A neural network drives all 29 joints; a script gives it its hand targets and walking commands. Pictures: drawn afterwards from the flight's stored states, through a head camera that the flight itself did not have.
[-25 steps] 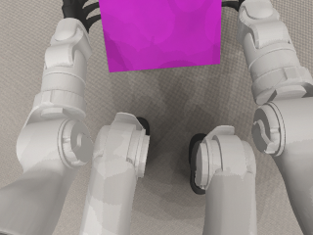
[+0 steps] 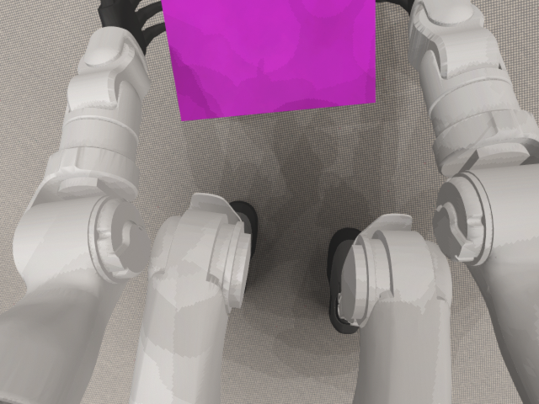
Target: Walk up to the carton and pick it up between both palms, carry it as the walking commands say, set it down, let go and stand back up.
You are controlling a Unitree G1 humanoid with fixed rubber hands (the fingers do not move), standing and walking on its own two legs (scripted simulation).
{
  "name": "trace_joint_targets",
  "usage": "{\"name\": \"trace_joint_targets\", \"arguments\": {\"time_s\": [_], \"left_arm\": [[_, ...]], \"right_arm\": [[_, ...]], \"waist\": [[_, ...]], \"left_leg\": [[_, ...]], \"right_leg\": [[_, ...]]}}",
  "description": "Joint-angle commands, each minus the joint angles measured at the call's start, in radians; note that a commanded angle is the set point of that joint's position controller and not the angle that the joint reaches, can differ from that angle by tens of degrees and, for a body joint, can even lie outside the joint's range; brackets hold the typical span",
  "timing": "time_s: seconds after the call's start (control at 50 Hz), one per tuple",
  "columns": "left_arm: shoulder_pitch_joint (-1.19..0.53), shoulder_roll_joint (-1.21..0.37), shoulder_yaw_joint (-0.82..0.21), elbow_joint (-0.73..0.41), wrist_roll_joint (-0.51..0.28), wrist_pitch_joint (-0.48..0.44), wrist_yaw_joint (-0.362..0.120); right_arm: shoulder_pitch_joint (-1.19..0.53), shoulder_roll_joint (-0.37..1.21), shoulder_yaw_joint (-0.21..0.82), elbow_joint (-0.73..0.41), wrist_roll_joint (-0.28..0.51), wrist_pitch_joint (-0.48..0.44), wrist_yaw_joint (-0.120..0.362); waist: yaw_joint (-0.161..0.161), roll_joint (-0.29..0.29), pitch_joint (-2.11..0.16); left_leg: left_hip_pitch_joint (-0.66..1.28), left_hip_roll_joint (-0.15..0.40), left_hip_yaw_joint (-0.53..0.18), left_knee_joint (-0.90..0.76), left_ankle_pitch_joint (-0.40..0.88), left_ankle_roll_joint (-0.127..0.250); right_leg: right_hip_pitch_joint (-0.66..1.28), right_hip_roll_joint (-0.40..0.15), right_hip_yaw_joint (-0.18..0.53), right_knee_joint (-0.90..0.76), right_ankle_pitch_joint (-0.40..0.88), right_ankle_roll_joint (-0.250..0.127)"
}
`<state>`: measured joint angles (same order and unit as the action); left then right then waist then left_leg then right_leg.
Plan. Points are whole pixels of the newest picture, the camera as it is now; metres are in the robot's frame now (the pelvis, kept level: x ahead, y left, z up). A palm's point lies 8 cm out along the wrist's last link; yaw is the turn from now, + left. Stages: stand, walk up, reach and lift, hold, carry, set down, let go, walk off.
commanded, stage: set down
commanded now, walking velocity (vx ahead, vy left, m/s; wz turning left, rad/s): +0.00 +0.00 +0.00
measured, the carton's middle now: (272, 27) +0.54 +0.06 -0.26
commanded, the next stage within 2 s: none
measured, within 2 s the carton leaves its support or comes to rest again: neither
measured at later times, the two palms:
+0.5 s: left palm (128, 31) +0.50 +0.22 -0.18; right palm out of the picture +0.56 -0.10 -0.19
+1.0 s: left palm (116, 42) +0.49 +0.24 -0.18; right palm out of the picture +0.57 -0.14 -0.19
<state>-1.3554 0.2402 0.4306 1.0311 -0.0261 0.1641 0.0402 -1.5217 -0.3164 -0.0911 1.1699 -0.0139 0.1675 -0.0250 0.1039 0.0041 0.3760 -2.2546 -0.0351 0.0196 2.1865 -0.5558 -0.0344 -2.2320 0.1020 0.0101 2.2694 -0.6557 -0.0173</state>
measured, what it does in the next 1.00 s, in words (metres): stands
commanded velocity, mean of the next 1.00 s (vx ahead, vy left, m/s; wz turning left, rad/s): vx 0.00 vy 0.00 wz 0.00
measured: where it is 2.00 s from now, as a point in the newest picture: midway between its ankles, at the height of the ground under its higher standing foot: (288, 283)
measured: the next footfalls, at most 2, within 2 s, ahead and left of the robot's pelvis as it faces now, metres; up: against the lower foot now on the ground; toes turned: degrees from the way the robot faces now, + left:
none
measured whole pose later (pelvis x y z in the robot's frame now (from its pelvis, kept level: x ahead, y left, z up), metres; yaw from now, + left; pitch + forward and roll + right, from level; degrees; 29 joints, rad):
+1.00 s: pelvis -0.01 +0.00 -0.01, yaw +0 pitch +35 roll +3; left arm -1.41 0.31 0.29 1.19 -0.19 0.02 0.11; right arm -1.59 -0.48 0.07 1.25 0.18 0.08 -0.04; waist 0.12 0.02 0.42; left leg -2.27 0.01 0.04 2.19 -0.53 -0.01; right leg -2.25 0.05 0.00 2.27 -0.63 -0.03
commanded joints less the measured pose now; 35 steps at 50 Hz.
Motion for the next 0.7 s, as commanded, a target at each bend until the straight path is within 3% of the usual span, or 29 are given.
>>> {"name": "trace_joint_targets", "arguments": {"time_s": [0.0, 0.2, 0.36, 0.48, 0.56, 0.62, 0.68], "left_arm": [[-0.503, -0.786, -0.262, -0.101, -0.064, -0.022, -0.223], [-0.514, -0.759, -0.273, -0.098, -0.091, -0.039, -0.211], [-0.48, -0.612, -0.24, -0.074, -0.094, -0.065, -0.163], [-0.421, -0.426, -0.195, -0.005, -0.092, -0.097, -0.103], [-0.33, -0.158, -0.115, 0.045, -0.082, -0.128, -0.028], [-0.282, 0.023, -0.092, 0.067, -0.103, -0.147, 0.031], [-0.271, 0.094, -0.099, 0.089, -0.128, -0.156, 0.061]], "right_arm": [[-0.355, 0.748, 0.168, -0.112, 0.042, -0.036, 0.199], [-0.343, 0.726, 0.163, -0.121, 0.029, -0.039, 0.192], [-0.342, 0.564, 0.142, -0.111, 0.031, -0.057, 0.155], [-0.345, 0.361, 0.124, -0.07, 0.044, -0.075, 0.106], [-0.306, 0.075, 0.084, -0.047, 0.048, -0.089, 0.039], [-0.3, -0.111, 0.091, -0.06, 0.074, -0.1, -0.012], [-0.339, -0.169, 0.123, -0.081, 0.119, -0.108, -0.032]], "waist": [[-0.005, -0.116, -0.839], [-0.023, -0.113, -0.855], [-0.012, -0.113, -0.879], [-0.007, -0.114, -0.884], [0.004, -0.116, -0.892], [0.019, -0.123, -0.937], [0.049, -0.14, -0.985]], "left_leg": [[0.385, -0.059, 0.018, -0.091, 0.349, 0.019], [0.402, -0.061, 0.016, -0.076, 0.373, 0.014], [0.428, -0.056, 0.018, -0.077, 0.378, 0.003], [0.439, -0.044, 0.014, -0.083, 0.359, -0.005], [0.46, -0.032, 0.016, -0.092, 0.351, -0.013], [0.486, -0.021, 0.01, -0.096, 0.374, -0.018], [0.497, -0.009, 0.003, -0.094, 0.4, -0.013]], "right_leg": [[0.305, 0.014, 0.036, -0.215, 0.326, -0.021], [0.325, 0.008, 0.032, -0.199, 0.344, -0.02], [0.355, -0.006, 0.027, -0.193, 0.338, -0.013], [0.389, -0.025, 0.026, -0.192, 0.311, -0.004], [0.421, -0.044, 0.025, -0.197, 0.291, 0.007], [0.442, -0.059, 0.035, -0.204, 0.302, 0.018], [0.454, -0.065, 0.049, -0.2, 0.327, 0.026]]}}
